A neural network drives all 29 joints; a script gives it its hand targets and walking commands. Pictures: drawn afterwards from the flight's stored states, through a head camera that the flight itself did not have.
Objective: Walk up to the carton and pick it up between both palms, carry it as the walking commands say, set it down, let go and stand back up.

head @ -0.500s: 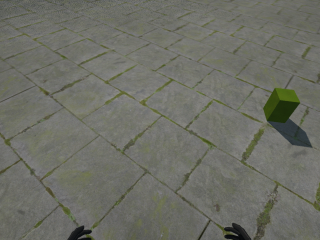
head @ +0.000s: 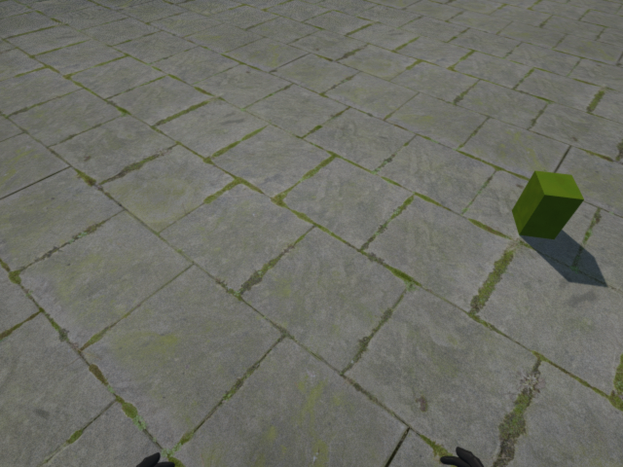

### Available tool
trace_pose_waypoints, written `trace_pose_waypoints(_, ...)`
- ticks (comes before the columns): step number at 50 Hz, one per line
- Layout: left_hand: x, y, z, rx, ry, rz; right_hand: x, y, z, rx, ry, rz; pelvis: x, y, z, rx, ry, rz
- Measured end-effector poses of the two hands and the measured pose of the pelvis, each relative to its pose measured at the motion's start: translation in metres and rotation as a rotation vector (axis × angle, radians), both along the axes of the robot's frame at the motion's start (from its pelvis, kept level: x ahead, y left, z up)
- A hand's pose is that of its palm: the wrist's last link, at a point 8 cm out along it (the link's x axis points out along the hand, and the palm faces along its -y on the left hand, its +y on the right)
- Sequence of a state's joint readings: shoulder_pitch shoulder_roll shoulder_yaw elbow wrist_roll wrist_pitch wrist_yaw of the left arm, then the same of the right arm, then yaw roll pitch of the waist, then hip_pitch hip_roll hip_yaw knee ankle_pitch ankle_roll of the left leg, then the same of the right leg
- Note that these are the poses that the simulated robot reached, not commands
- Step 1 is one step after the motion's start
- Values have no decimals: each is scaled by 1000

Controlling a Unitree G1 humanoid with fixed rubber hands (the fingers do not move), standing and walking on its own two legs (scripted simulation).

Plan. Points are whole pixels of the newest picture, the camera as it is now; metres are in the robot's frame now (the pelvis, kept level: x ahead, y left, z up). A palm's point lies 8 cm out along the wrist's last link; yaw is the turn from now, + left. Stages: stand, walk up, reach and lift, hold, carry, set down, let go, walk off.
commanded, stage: stand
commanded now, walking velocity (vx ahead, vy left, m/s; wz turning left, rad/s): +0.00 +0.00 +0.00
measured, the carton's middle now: (544, 205) +1.27 -1.08 -0.64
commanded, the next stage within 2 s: walk up in 0.44 s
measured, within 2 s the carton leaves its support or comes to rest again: neither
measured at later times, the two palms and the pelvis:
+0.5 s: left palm out of the picture +0.08 +0.23 -0.11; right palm out of the picture +0.09 -0.23 -0.11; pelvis +0.00 +0.00 +0.00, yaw +0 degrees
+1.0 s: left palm (212, 415) +0.24 +0.14 -0.11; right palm out of the picture +0.04 -0.38 -0.14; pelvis +0.07 -0.10 -0.03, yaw -19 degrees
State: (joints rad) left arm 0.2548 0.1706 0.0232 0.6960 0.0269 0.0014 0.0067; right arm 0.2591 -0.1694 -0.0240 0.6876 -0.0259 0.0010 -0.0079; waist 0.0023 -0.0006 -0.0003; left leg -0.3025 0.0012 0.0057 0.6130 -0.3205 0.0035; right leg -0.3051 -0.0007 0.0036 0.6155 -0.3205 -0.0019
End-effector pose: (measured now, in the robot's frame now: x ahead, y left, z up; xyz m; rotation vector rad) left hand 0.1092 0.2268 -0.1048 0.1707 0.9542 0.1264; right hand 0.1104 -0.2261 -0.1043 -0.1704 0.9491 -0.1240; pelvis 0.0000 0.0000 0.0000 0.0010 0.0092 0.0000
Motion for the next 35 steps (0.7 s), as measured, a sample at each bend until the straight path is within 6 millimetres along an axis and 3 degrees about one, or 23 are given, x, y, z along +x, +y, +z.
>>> trace_pose_waypoints(31, -35, 6, -10, 4, 124, 50, -35, -5, -9, -6, 122, -49, 0, 1, 6, 0, -13, 0)
trace_pose_waypoints(35, -36, 10, -12, 38, 193, -66, -46, -26, -3, -69, 64, -98, 4, -4, 3, 17, -9, -83)
